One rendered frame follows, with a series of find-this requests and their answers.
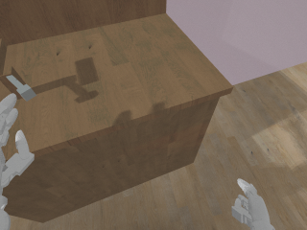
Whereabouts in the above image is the right robot forearm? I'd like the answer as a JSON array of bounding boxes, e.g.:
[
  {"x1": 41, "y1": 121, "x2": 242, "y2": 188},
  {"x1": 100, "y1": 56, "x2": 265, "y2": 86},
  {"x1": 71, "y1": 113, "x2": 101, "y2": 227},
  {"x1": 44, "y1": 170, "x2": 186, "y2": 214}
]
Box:
[{"x1": 250, "y1": 220, "x2": 275, "y2": 230}]

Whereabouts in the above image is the tap lever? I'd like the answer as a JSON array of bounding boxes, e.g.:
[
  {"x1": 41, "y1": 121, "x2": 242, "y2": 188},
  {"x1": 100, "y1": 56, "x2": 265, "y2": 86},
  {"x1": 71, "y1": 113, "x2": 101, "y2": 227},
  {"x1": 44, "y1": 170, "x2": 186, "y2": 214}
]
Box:
[{"x1": 6, "y1": 75, "x2": 36, "y2": 101}]

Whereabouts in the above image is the counter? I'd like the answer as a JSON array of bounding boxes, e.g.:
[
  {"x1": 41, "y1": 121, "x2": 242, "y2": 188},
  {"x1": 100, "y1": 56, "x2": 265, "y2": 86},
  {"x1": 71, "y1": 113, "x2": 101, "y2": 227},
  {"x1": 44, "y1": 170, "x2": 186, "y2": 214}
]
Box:
[{"x1": 0, "y1": 0, "x2": 233, "y2": 223}]

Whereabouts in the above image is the right robot hand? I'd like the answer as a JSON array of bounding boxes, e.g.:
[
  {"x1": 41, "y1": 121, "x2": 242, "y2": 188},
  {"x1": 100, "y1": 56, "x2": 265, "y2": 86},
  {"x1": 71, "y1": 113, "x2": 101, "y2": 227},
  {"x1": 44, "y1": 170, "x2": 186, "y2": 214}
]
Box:
[{"x1": 231, "y1": 178, "x2": 271, "y2": 227}]

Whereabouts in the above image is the left robot forearm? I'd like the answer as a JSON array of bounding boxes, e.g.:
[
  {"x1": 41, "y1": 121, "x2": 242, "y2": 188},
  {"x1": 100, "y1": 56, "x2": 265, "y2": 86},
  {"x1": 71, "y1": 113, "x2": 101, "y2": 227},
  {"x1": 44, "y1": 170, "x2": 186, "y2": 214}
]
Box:
[{"x1": 0, "y1": 195, "x2": 11, "y2": 230}]

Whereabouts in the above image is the left robot hand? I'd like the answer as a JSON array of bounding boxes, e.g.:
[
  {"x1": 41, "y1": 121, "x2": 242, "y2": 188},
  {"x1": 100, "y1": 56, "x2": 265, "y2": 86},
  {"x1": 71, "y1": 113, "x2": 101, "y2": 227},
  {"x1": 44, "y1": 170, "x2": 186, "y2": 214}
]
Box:
[{"x1": 0, "y1": 93, "x2": 35, "y2": 196}]

